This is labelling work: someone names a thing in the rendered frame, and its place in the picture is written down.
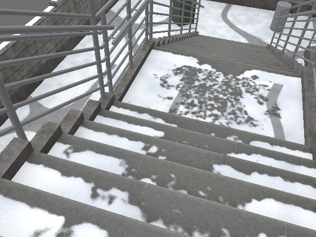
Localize stairs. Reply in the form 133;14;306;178
0;101;316;237
159;35;296;73

